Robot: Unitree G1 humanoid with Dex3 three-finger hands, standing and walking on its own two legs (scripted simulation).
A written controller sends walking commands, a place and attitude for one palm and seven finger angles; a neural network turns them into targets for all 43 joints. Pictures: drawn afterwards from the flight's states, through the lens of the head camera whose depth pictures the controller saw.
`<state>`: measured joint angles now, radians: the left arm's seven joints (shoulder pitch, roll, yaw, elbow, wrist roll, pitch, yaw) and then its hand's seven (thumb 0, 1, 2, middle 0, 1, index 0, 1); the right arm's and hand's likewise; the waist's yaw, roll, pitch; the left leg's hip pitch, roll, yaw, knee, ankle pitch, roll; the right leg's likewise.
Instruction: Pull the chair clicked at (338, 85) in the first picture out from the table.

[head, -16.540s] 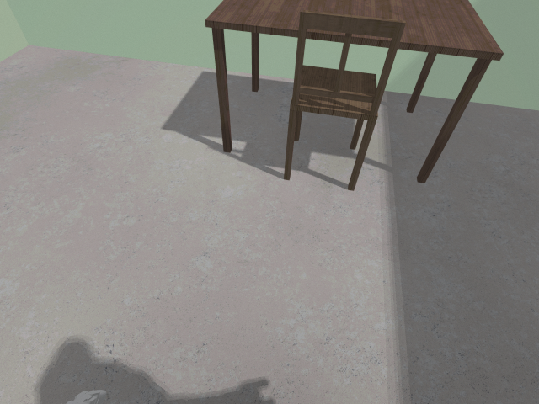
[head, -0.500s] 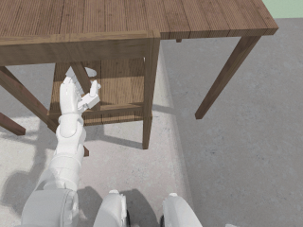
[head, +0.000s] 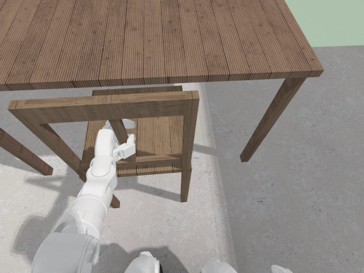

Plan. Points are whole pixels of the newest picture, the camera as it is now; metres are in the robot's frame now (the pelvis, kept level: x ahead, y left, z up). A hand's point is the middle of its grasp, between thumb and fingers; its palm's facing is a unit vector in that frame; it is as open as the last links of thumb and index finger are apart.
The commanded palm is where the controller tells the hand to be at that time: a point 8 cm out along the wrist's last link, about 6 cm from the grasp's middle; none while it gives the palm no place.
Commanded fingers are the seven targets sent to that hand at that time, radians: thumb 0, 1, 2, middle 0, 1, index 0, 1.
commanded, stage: step backward, pulling the chair out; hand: left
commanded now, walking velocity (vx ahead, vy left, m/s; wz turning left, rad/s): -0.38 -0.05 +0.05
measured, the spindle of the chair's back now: (124, 141) +0.44 +0.14 -0.06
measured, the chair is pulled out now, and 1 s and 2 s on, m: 0.06 0.19 0.25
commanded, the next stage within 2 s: none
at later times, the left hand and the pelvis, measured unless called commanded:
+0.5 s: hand (134, 178) +0.33 +0.10 -0.03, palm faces -0.02 -0.99 -0.12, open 5.3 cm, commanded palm +0.32 +0.15 -0.03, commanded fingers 0.00 0.90 0.90 -0.50 -1.45 -0.50 -1.45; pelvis -0.06 -0.01 +0.02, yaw -1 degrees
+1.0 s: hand (133, 199) +0.28 +0.10 -0.03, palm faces -0.04 -0.99 -0.15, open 5.4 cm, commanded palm +0.29 +0.16 -0.03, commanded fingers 0.00 0.90 0.90 -0.50 -1.45 -0.50 -1.45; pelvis -0.09 -0.01 +0.02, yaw -1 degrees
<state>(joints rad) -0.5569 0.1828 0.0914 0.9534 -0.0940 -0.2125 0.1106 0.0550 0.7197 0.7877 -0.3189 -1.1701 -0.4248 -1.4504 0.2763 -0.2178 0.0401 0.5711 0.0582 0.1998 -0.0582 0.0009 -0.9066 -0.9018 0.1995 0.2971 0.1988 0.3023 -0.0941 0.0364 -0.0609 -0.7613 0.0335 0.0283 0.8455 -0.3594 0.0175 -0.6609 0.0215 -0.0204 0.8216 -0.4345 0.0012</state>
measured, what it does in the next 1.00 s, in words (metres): shifts its weight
